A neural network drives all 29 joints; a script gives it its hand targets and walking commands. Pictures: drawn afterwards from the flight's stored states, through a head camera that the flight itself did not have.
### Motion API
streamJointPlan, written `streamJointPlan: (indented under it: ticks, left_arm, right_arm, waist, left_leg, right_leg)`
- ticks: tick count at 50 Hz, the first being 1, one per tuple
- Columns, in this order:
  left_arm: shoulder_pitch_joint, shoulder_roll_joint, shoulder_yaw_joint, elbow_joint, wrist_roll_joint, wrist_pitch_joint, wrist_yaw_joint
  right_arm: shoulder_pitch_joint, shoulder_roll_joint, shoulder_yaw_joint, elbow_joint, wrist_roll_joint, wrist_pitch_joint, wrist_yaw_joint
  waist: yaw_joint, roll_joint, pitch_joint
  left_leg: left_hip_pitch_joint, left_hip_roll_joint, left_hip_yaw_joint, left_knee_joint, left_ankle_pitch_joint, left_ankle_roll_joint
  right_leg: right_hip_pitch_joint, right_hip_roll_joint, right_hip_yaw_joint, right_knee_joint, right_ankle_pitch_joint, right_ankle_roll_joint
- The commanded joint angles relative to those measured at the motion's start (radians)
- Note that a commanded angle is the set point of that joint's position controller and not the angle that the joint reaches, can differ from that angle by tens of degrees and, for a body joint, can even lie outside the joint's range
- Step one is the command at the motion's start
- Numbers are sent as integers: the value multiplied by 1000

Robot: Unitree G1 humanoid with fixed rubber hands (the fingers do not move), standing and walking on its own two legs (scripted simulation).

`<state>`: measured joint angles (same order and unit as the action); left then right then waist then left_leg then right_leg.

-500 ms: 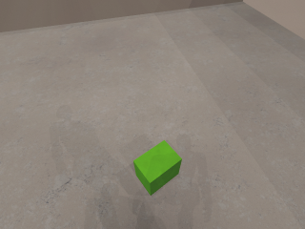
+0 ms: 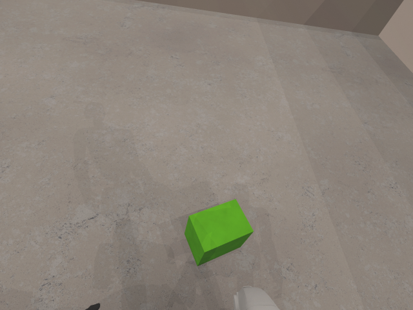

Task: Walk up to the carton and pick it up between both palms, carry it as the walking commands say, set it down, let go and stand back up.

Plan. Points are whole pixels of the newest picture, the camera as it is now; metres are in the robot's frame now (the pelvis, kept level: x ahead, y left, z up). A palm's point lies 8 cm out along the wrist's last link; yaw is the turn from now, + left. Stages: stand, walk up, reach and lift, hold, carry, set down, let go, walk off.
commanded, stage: walk up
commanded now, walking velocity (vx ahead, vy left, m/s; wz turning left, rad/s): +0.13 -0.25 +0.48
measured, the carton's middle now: (216, 232) +0.51 -0.17 -0.68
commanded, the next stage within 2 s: none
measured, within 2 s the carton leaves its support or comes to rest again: neither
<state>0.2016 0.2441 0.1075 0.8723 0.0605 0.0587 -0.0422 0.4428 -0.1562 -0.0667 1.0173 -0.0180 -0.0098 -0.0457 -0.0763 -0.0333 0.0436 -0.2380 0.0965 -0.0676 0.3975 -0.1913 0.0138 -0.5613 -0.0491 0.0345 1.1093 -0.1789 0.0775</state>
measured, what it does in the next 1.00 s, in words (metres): steps to the right, turning left: right foot, then left foot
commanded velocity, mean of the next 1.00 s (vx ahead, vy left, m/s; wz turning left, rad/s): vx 0.01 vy -0.22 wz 0.28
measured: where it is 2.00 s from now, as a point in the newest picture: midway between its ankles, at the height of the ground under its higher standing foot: outside the picture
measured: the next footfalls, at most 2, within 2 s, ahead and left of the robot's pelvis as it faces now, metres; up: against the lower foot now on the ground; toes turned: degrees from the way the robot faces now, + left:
right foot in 0.34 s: +0.16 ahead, -0.26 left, +0.00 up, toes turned +7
left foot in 0.72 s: +0.13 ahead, -0.17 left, +0.00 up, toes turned +24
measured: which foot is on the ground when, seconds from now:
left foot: down 0.00-0.32, up 0.34-0.70, down 0.72-1.00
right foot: up 0.00-0.32, down 0.34-0.74, up 0.76-0.98, down 1.00-1.00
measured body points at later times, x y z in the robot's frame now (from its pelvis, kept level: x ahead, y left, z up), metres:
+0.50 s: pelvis +0.10 -0.18 -0.02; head +0.13 -0.20 +0.43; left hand +0.14 +0.07 -0.13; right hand +0.20 -0.46 -0.16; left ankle +0.03 -0.06 -0.67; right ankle +0.12 -0.27 -0.76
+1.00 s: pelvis +0.15 -0.33 -0.03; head +0.19 -0.33 +0.42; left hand +0.13 -0.06 -0.16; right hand +0.29 -0.55 -0.17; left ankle +0.10 -0.19 -0.76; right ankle +0.21 -0.49 -0.75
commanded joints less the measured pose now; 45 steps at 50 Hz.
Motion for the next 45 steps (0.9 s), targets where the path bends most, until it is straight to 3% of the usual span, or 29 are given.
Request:
streamJointPlan:
  ticks: [1,2,7,10,12,14,15,16,17,18,19,20,23,24,27,28,30,32,33,34,35,36,37,38,39,41,42,43,45]
  left_arm:
    - [-21,18,2,-109,1,1,-2]
    - [-32,13,-2,-133,0,-2,0]
    - [-127,40,-2,-215,-3,-4,7]
    - [-98,24,-14,-217,-9,-15,6]
    - [-43,28,-11,-207,-21,-10,5]
    - [141,71,-2,-151,-18,-11,10]
    - [225,141,3,-141,-4,-20,16]
    - [186,171,-10,-174,-2,-24,24]
    - [114,129,-30,-200,-12,-31,30]
    - [50,114,-30,-210,-17,-31,29]
    - [67,88,-44,-184,-32,-34,23]
    - [58,58,-62,-174,-43,-41,31]
    - [46,68,-80,-126,-27,-46,56]
    - [29,63,-80,-133,-15,-46,59]
    - [98,49,-90,-100,-9,-49,69]
    - [117,36,-91,-98,-8,-45,67]
    - [213,56,-85,-65,-16,-32,73]
    - [178,78,-73,-71,-30,-17,71]
    - [151,92,-70,-77,-28,-12,63]
    - [150,107,-55,-87,-38,-9,58]
    - [152,94,-57,-99,-38,-11,55]
    - [153,84,-48,-129,-23,-1,56]
    - [185,77,-51,-104,-4,12,55]
    - [163,91,-46,-120,-13,17,45]
    - [144,98,-36,-103,-3,11,37]
    - [140,77,-36,-64,-23,17,38]
    - [185,39,-47,-42,-42,11,50]
    - [179,6,-61,-29,-50,-4,53]
    - [143,-20,-68,-20,-42,-28,30]
  right_arm:
    - [98,-188,-52,-40,-9,-10,-7]
    - [92,-211,-61,-43,-15,-13,-7]
    - [172,-253,-88,-41,-22,-5,-35]
    - [94,-282,-95,-63,-19,3,-38]
    - [-4,-302,-98,-100,-11,12,-31]
    - [-54,-270,-85,-135,-3,11,-31]
    - [-32,-183,-59,-149,-8,9,-26]
    - [-5,-117,-41,-148,-13,18,-33]
    - [32,-129,-48,-129,-32,26,-33]
    - [18,-144,-60,-117,-34,30,-31]
    - [-24,-156,-57,-118,-39,36,-28]
    - [-62,-179,-69,-126,-40,39,-20]
    - [-55,-134,-51,-125,-32,58,-14]
    - [-58,-145,-48,-123,-27,63,-8]
    - [-124,-125,-32,-137,-3,68,-4]
    - [-154,-111,-23,-157,3,62,-9]
    - [-177,-114,-21,-164,20,63,-15]
    - [-160,-124,-26,-160,18,69,-25]
    - [-121,-132,-30,-141,21,68,-31]
    - [-64,-170,-40,-130,13,61,-37]
    - [-33,-255,-60,-144,-8,56,-44]
    - [-29,-357,-86,-154,-8,63,-55]
    - [-47,-296,-71,-141,0,63,-55]
    - [-143,-240,-63,-147,0,57,-47]
    - [-249,-174,-42,-182,-7,55,-33]
    - [-342,-195,-37,-201,-10,43,-18]
    - [-367,-168,-23,-213,-5,36,-2]
    - [-330,-159,-15,-198,-4,34,7]
    - [-232,-154,-13,-149,2,42,20]
  waist:
    - [-16,285,-5]
    - [-16,329,10]
    - [-49,283,-6]
    - [-24,253,-17]
    - [26,263,-21]
    - [129,39,-92]
    - [165,-198,-177]
    - [158,-394,-191]
    - [111,-338,-113]
    - [105,-290,-83]
    - [120,-255,-18]
    - [109,-201,22]
    - [71,-98,6]
    - [58,-70,-26]
    - [75,-103,-26]
    - [73,-97,-42]
    - [98,-93,-95]
    - [68,-66,-133]
    - [44,-53,-136]
    - [7,10,-155]
    - [-30,216,-163]
    - [-13,422,-170]
    - [30,221,-116]
    - [55,244,-46]
    - [81,231,-20]
    - [99,207,19]
    - [104,258,9]
    - [81,215,-16]
    - [59,220,-46]
  left_leg:
    - [133,120,-217,-164,72,68]
    - [124,142,-224,-157,82,87]
    - [195,250,-384,-149,108,173]
    - [95,231,-353,-143,56,164]
    - [-101,187,-301,-148,-58,124]
    - [-333,70,-201,21,-241,62]
    - [-400,-43,-63,288,-457,17]
    - [-412,-114,31,540,-575,-7]
    - [-421,-116,39,668,-497,-10]
    - [-431,-120,79,764,-459,-13]
    - [-414,-81,92,804,-404,-5]
    - [-396,-87,79,845,-352,-3]
    - [-292,-63,110,800,-264,1]
    - [-269,-69,135,759,-246,2]
    - [-263,-78,137,599,-259,22]
    - [-231,-80,134,492,-293,32]
    - [-169,-69,130,399,-285,44]
    - [-104,-74,153,283,-232,54]
    - [-21,-54,156,173,-149,59]
    - [145,12,110,13,43,86]
    - [337,277,-138,-28,338,164]
    - [338,611,-416,-35,829,307]
    - [178,514,-255,-32,742,324]
    - [40,444,-186,-65,531,308]
    - [-32,309,-63,-89,395,227]
    - [-105,176,68,-23,522,161]
    - [-58,124,107,-17,519,143]
    - [-16,73,139,-17,408,129]
    - [43,26,147,-52,-52,107]
  right_leg:
    - [-102,23,-66,-90,18,23]
    - [-110,-4,-49,-140,19,26]
    - [-129,-63,13,-307,-79,17]
    - [2,-69,3,-416,-56,-10]
    - [228,-49,-4,-531,-84,-43]
    - [567,-29,-52,-683,-47,-89]
    - [679,-197,70,-785,-195,-105]
    - [591,-320,182,-845,-265,-144]
    - [464,-293,184,-890,-248,-161]
    - [419,-260,138,-905,-162,-215]
    - [323,-214,119,-935,-151,-204]
    - [276,-192,106,-920,42,-194]
    - [284,-168,-15,-847,321,-220]
    - [299,-152,-19,-844,305,-228]
    - [396,-173,30,-825,370,-231]
    - [424,-187,33,-791,492,-255]
    - [499,-205,20,-711,767,-234]
    - [506,-190,0,-654,892,-208]
    - [461,-156,-34,-609,830,-194]
    - [343,-111,-83,-499,785,-129]
    - [55,-43,-114,-288,206,-64]
    - [-125,36,-89,40,-512,-3]
    - [-23,-50,50,154,-436,-24]
    - [31,-64,90,179,-315,-33]
    - [57,-54,59,133,-217,-34]
    - [143,2,-18,11,-192,-18]
    - [154,11,-60,-140,-189,-12]
    - [172,31,-108,-254,-181,-8]
    - [214,59,-169,-449,-140,4]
